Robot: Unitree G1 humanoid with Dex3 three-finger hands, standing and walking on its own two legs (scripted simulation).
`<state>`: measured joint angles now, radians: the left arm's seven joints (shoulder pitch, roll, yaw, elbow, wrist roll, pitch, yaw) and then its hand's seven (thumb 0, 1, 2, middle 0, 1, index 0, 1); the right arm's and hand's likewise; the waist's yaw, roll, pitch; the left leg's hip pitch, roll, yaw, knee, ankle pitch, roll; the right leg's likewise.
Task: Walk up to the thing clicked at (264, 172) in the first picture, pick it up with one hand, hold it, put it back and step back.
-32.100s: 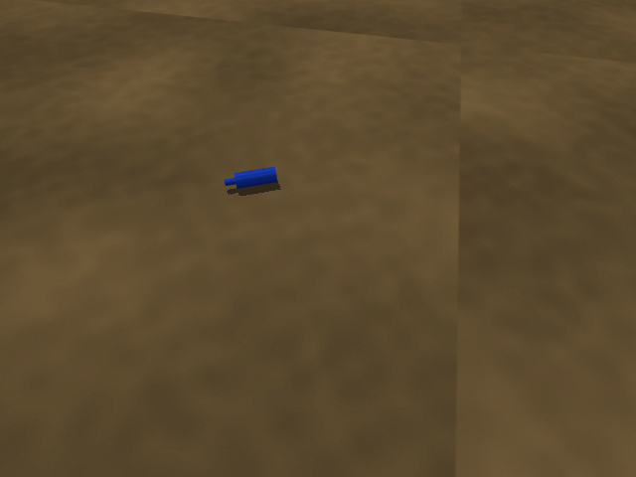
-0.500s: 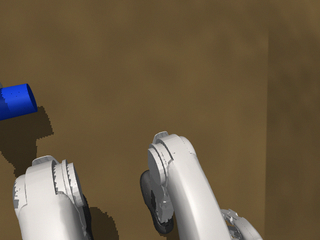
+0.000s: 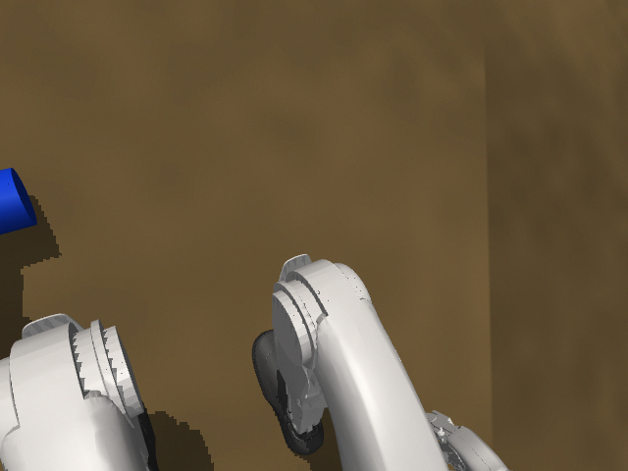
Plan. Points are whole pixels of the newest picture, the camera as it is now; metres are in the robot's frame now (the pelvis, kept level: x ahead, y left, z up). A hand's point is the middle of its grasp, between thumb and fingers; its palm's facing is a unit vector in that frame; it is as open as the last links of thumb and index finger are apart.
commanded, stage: rest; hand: left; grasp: from above
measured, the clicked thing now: out of the picture +0.43 +0.36 -0.26
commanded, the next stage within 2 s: open in 0.44 s
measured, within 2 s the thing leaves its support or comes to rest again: rests again in 0.86 s
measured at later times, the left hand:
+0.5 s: hand out of the picture +0.44 +0.33 -0.24, palm faces -0.43 -0.17 -0.89, open 10.3 cm
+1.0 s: hand out of the picture +0.44 +0.34 -0.23, palm faces -0.43 -0.16 -0.89, open 12.9 cm
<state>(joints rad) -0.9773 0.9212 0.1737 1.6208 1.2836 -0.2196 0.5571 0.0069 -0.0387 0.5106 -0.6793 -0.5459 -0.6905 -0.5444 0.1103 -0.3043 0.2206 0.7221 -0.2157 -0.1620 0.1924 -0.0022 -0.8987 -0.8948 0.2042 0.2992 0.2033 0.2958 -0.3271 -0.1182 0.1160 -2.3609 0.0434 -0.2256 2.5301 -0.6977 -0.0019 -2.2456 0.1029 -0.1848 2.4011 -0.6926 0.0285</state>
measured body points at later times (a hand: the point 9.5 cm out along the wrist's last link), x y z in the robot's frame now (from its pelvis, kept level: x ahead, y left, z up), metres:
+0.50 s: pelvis +0.00 +0.00 +0.00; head +0.27 +0.13 +0.34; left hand +0.45 +0.34 -0.19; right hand +0.06 -0.25 -0.06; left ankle +0.07 +0.13 -0.27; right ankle +0.10 -0.11 -0.27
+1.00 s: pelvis -0.01 +0.00 +0.00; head +0.26 +0.13 +0.34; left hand +0.46 +0.34 -0.18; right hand +0.06 -0.25 -0.06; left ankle +0.07 +0.13 -0.27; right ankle +0.10 -0.11 -0.27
